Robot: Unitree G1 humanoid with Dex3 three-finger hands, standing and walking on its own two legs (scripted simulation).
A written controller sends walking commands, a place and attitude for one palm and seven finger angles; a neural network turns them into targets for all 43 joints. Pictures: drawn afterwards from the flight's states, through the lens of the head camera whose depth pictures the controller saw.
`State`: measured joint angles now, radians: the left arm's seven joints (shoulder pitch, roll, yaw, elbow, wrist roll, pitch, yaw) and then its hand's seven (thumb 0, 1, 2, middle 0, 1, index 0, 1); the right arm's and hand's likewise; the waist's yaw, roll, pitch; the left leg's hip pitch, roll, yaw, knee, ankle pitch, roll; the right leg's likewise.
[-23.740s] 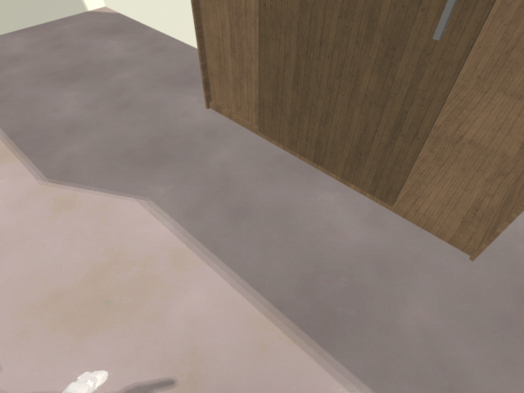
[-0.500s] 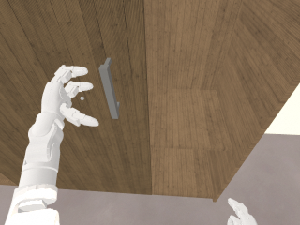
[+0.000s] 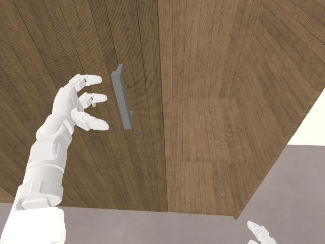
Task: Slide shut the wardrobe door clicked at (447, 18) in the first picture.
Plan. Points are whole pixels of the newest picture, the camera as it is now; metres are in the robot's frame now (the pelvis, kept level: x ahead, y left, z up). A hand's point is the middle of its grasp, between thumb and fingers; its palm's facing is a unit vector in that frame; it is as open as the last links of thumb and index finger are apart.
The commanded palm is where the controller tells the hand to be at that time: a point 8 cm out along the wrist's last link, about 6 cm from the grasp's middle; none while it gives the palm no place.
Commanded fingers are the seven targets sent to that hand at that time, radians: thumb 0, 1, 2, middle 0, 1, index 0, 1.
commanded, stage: move the hooked fingers beside the handle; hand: left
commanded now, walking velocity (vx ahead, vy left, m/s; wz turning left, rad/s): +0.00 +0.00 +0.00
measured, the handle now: (124, 98) +0.44 +0.11 +0.16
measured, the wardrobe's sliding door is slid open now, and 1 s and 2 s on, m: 0.39 0.39 0.39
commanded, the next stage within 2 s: feel for the door with the fingertips in 1.92 s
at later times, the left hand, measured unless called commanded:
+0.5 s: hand (98, 118) +0.37 +0.17 +0.15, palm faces -0.02 -1.00 -0.04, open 14.0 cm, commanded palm +0.35 +0.22 +0.16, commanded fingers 0.00 -0.50 0.30 -0.30 -1.20 -0.30 -1.20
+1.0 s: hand (93, 107) +0.38 +0.18 +0.18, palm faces +0.01 -1.00 -0.05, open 14.0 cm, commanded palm +0.36 +0.22 +0.16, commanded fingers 0.00 -0.50 0.30 -0.30 -1.20 -0.30 -1.20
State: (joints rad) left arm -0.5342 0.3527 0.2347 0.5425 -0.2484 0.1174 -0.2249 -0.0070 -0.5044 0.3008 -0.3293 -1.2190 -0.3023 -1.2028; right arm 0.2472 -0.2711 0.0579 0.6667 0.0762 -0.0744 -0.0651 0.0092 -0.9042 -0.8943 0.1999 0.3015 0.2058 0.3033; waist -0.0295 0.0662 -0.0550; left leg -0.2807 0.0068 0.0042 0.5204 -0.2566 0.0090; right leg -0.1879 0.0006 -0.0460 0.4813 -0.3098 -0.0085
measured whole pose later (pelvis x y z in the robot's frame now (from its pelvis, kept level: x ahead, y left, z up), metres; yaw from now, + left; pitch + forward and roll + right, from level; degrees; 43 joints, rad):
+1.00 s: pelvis +0.01 -0.01 +0.00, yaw +0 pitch +0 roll +0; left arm -0.42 0.33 0.26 0.40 -0.22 0.02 -0.20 -0.01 -0.50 0.30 -0.31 -1.20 -0.30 -1.20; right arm 0.25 -0.27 0.05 0.66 0.06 -0.10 -0.06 0.01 -0.90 -0.89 0.20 0.30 0.21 0.30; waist -0.03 0.05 -0.04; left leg -0.26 0.02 0.01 0.52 -0.27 0.00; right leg -0.17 0.01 -0.04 0.48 -0.32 -0.02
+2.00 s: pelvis +0.00 -0.01 +0.00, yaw -1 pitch +0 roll +0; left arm -0.30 0.29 0.24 0.31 -0.22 0.05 -0.18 -0.01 -0.50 0.30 -0.30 -1.20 -0.30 -1.20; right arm 0.25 -0.27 0.04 0.63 0.05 -0.08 -0.06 0.01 -0.90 -0.89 0.20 0.30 0.20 0.30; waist -0.03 0.06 -0.03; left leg -0.26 0.02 0.01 0.51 -0.26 0.00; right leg -0.17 0.01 -0.04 0.48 -0.32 -0.02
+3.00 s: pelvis +0.00 -0.01 +0.00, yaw +0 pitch +0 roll +0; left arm -0.48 0.28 0.19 0.42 -0.21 0.10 -0.13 -0.01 -0.50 0.30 -0.31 -1.21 -0.30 -1.20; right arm 0.25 -0.27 0.03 0.67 0.06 -0.05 -0.06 0.01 -0.91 -0.89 0.20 0.30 0.20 0.30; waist -0.03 0.06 -0.03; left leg -0.25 0.02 0.00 0.50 -0.25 0.00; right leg -0.16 0.01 -0.04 0.47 -0.31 -0.02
